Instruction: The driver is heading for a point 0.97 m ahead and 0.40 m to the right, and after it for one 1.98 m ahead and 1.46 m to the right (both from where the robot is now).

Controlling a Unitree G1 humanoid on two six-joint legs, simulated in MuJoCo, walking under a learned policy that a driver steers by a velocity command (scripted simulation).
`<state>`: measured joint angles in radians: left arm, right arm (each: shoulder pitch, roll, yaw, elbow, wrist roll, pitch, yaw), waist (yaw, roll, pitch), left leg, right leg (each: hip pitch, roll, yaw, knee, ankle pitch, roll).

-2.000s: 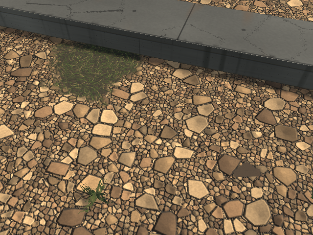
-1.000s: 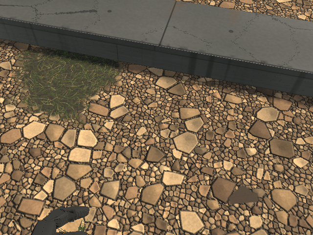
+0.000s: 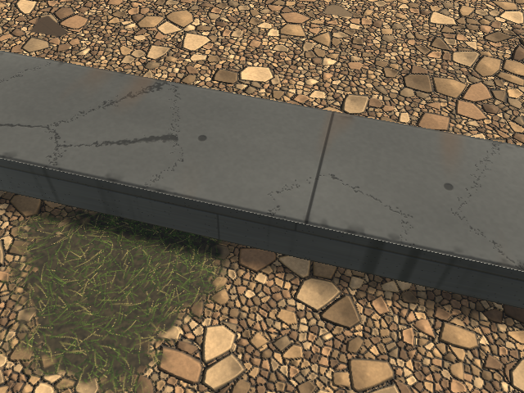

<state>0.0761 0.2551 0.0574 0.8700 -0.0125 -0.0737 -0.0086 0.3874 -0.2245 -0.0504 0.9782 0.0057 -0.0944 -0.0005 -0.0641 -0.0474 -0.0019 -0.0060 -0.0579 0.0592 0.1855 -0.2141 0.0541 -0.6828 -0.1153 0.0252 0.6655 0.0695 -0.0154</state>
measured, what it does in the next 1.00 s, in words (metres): walks ahead, turning right: right foot, then left foot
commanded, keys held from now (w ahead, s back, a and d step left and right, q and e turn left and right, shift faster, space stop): w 0.40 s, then w+e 0.60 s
